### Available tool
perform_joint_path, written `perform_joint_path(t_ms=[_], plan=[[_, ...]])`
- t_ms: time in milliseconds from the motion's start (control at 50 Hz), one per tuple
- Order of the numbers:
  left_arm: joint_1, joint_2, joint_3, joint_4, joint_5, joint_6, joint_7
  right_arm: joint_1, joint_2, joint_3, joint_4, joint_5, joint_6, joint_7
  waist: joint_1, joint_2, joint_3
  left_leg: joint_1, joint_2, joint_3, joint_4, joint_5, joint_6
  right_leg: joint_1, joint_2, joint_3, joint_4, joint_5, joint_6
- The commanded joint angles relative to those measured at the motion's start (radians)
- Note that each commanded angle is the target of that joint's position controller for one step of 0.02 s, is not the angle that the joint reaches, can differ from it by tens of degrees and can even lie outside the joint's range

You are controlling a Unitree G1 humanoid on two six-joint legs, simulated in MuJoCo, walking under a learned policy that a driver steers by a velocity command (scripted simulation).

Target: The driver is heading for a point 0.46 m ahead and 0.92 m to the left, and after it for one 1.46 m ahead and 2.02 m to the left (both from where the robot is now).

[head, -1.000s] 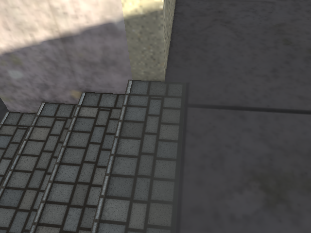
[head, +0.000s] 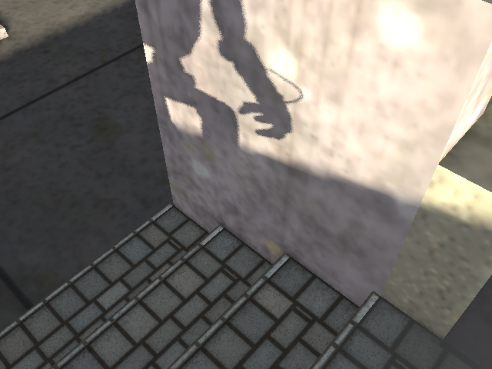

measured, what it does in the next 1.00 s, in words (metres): goes down, turning left: left foot, then right foot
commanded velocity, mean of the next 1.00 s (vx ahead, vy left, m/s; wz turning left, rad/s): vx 0.50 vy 0.00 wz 0.60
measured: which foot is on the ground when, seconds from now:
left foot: up 0.00-0.14, down 0.16-0.58, up 0.60-0.82, down 0.84-1.00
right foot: down 0.00-0.20, up 0.22-0.50, down 0.52-0.82, up 0.84-1.00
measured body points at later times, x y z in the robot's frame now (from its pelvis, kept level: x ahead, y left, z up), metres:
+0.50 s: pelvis +0.32 +0.04 -0.04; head +0.31 +0.04 +0.41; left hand +0.50 +0.29 -0.09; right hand +0.38 -0.19 -0.18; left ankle +0.19 +0.12 -0.74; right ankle +0.49 -0.08 -0.73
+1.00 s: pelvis +0.58 +0.15 -0.19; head +0.60 +0.16 +0.26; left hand +0.59 +0.44 -0.29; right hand +0.72 -0.08 -0.32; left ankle +0.54 +0.18 -0.88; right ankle +0.70 +0.03 -0.77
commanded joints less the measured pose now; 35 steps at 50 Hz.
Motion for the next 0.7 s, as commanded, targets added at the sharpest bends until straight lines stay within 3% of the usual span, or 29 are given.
perform_joint_path(t_ms=[20,80,120,140,160,180,200,220,240,260,280,320,340,380,420,440,460,480,500,520,540,560,580,600,620,640,660,680,700], plan=[[-0.026,0.118,0.018,-0.063,0.020,-0.024,-0.004,-0.027,-0.055,-0.015,-0.075,-0.006,-0.013,0.003,-0.063,-0.106,0.060,0.058,0.003,-0.026,0.043,0.189,0.029,-0.074,-0.271,0.064,-0.013,0.389,-0.192],[0.049,0.140,0.018,-0.024,0.013,-0.023,-0.003,-0.127,-0.062,-0.025,-0.113,-0.004,-0.022,-0.014,-0.040,-0.094,0.084,-0.018,-0.019,0.009,-0.050,0.061,0.044,0.101,-0.296,0.051,0.061,0.506,-0.156],[0.041,0.187,0.030,-0.020,0.005,-0.015,-0.012,-0.150,-0.071,-0.029,-0.130,0.003,-0.021,-0.017,-0.066,-0.090,0.095,0.146,-0.071,0.093,-0.118,-0.085,0.055,0.052,-0.279,-0.012,0.114,0.738,-0.125],[0.027,0.228,0.041,-0.022,0.010,-0.011,-0.020,-0.115,-0.089,-0.036,-0.128,0.013,-0.022,-0.021,-0.095,-0.128,0.078,0.269,-0.105,0.121,-0.106,-0.131,0.059,0.016,-0.283,-0.038,0.169,0.921,-0.120],[-0.005,0.257,0.054,-0.036,0.009,-0.008,-0.022,-0.039,-0.121,-0.049,-0.104,0.030,-0.038,-0.030,-0.133,-0.110,0.061,0.366,-0.130,0.120,-0.143,-0.133,0.071,-0.003,-0.279,-0.058,0.270,1.013,-0.098],[-0.055,0.294,0.066,-0.048,0.009,-0.003,-0.028,0.125,-0.153,-0.066,-0.048,0.041,-0.060,-0.044,-0.207,-0.069,0.038,0.568,-0.167,0.133,-0.232,-0.045,0.093,-0.107,-0.248,-0.086,0.470,0.978,-0.064],[0.030,0.209,0.041,-0.055,0.029,-0.001,-0.046,0.345,-0.198,-0.087,0.011,0.048,-0.066,-0.071,-0.245,0.040,-0.173,1.100,-0.096,-0.024,-0.140,0.109,0.241,-0.485,-0.195,-0.091,0.812,0.762,0.029],[-0.030,0.183,0.034,-0.054,0.049,0.003,-0.104,0.541,-0.225,-0.094,0.076,0.043,-0.036,-0.100,-0.335,0.124,-0.317,1.353,0.086,-0.424,-0.326,-0.001,0.409,-0.762,0.002,-0.039,1.267,-0.259,0.104],[-0.252,0.107,0.014,-0.157,-0.008,-0.007,-0.115,0.615,-0.235,-0.094,0.115,0.021,-0.054,-0.115,-0.417,0.049,-0.205,1.348,0.133,-0.563,-0.391,-0.167,0.361,-1.037,0.029,0.200,1.291,-0.319,0.042],[-0.388,0.089,0.014,-0.220,-0.038,-0.019,-0.087,0.520,-0.219,-0.088,0.120,0.013,-0.085,-0.111,-0.372,0.063,0.046,1.066,0.153,-0.580,-0.443,-0.257,0.314,-1.107,-0.039,0.290,1.236,-0.242,0.019],[-0.361,0.145,0.028,-0.232,-0.018,-0.017,-0.058,0.381,-0.126,-0.047,0.097,0.027,-0.095,-0.093,-0.276,0.030,0.037,0.843,0.167,-0.581,-0.464,-0.237,0.337,-0.978,-0.079,0.330,1.171,-0.193,0.018],[-0.268,0.115,0.022,-0.218,0.021,0.018,-0.030,0.146,-0.033,0.000,0.057,0.017,-0.087,-0.061,-0.099,-0.006,0.077,0.422,0.149,-0.507,-0.503,-0.226,0.333,-0.776,-0.125,0.328,1.082,-0.145,0.012],[-0.252,0.127,0.024,-0.222,0.015,0.038,-0.020,0.072,-0.031,0.005,0.023,0.013,-0.077,-0.055,-0.064,-0.021,0.070,0.297,0.123,-0.484,-0.541,-0.284,0.335,-0.729,-0.114,0.311,1.050,-0.117,0.031],[-0.279,0.083,-0.001,-0.270,0.002,0.047,-0.018,0.010,-0.068,-0.010,-0.020,-0.004,-0.082,-0.064,-0.043,-0.054,0.034,0.102,0.007,-0.316,-0.564,-0.346,0.280,-0.512,-0.106,0.237,0.739,0.031,0.074],[-0.274,0.013,-0.029,-0.278,0.010,0.054,-0.042,0.017,-0.132,-0.027,-0.026,-0.019,-0.079,-0.054,-0.025,0.006,0.038,-0.179,-0.066,-0.205,-0.510,-0.372,0.214,-0.159,-0.095,0.155,0.739,0.287,0.077],[-0.190,0.014,-0.027,-0.258,0.013,0.048,-0.045,0.023,-0.137,-0.027,-0.042,-0.012,-0.077,-0.054,-0.002,-0.023,0.035,-0.229,-0.073,-0.176,-0.458,-0.381,0.211,-0.075,-0.071,0.105,0.773,0.328,0.079],[-0.250,0.030,-0.034,-0.279,0.006,0.044,-0.052,0.101,-0.125,-0.028,-0.021,-0.017,-0.092,-0.072,-0.058,-0.055,0.067,-0.079,-0.060,-0.242,-0.363,-0.426,0.185,-0.214,-0.124,0.241,0.696,0.453,0.101],[-0.312,0.085,-0.014,-0.300,0.000,0.032,-0.050,0.201,-0.144,-0.036,-0.010,0.024,-0.097,-0.093,-0.099,-0.069,0.066,0.147,-0.037,-0.303,-0.263,-0.422,0.186,-0.408,-0.099,0.229,0.646,0.419,0.090],[-0.386,0.107,-0.007,-0.317,0.012,0.018,-0.040,0.317,-0.128,-0.034,0.019,0.039,-0.095,-0.108,-0.170,-0.050,0.059,0.396,-0.001,-0.362,-0.165,-0.414,0.198,-0.601,-0.083,0.221,0.557,0.323,0.073],[-0.441,0.091,-0.008,-0.335,0.021,0.003,-0.035,0.405,-0.106,-0.030,0.032,0.045,-0.085,-0.112,-0.228,-0.006,0.059,0.576,0.009,-0.417,-0.079,-0.402,0.206,-0.717,-0.073,0.229,0.457,0.262,0.048],[-0.561,0.106,0.000,-0.357,0.026,-0.006,-0.036,0.623,-0.028,-0.017,0.094,0.040,-0.065,-0.133,-0.357,-0.034,-0.002,0.775,-0.069,-0.392,0.029,-0.414,0.191,-0.813,-0.069,0.230,0.367,0.336,0.024],[-0.676,0.108,0.016,-0.386,0.009,-0.010,-0.041,0.724,0.005,0.000,0.124,0.037,-0.045,-0.148,-0.401,-0.077,-0.044,0.662,-0.165,-0.253,0.108,-0.369,0.106,-0.695,-0.091,0.252,0.407,0.317,-0.013],[-0.572,0.073,0.008,-0.385,-0.016,-0.018,-0.029,0.560,-0.017,-0.002,0.071,0.027,-0.036,-0.137,-0.273,-0.086,-0.072,0.252,-0.218,-0.143,0.154,-0.267,0.035,-0.254,-0.122,0.296,0.405,0.315,-0.078],[-0.204,0.076,0.020,-0.318,-0.056,-0.018,0.007,0.331,-0.005,0.009,-0.017,-0.002,-0.032,-0.101,-0.026,-0.151,-0.181,-0.250,-0.206,-0.099,0.278,-0.188,-0.024,0.339,-0.234,0.462,0.419,0.110,-0.177],[0.024,0.077,0.019,-0.271,-0.070,-0.013,0.038,0.146,-0.004,0.008,-0.072,-0.020,-0.035,-0.074,0.122,-0.208,-0.259,-0.421,-0.115,-0.151,0.385,-0.325,-0.009,0.424,-0.380,0.690,0.439,-0.220,-0.205],[0.101,0.109,0.022,-0.210,-0.050,-0.010,0.048,0.019,-0.063,-0.022,-0.097,-0.004,-0.040,-0.080,0.138,-0.121,-0.100,-0.384,-0.069,-0.148,0.402,-0.197,0.003,0.172,-0.363,0.695,0.507,-0.329,-0.181],[0.076,0.065,0.000,-0.179,-0.040,-0.018,0.058,-0.034,-0.080,-0.030,-0.112,-0.007,-0.053,-0.101,0.091,-0.160,-0.030,-0.336,-0.023,-0.160,0.278,-0.077,0.004,0.019,-0.321,0.532,0.576,-0.238,-0.115],[0.006,0.013,-0.019,-0.195,-0.065,-0.021,0.062,0.016,-0.088,-0.041,-0.080,-0.045,-0.059,-0.119,0.031,-0.161,-0.041,-0.282,-0.006,-0.129,0.164,0.012,-0.004,-0.045,-0.294,0.437,0.586,-0.204,-0.093],[-0.062,-0.026,-0.029,-0.219,-0.092,-0.029,0.065,0.042,-0.088,-0.043,-0.060,-0.081,-0.055,-0.140,-0.003,-0.194,-0.040,-0.210,0.003,-0.094,0.088,0.002,-0.019,-0.118,-0.300,0.439,0.549,-0.229,-0.105]])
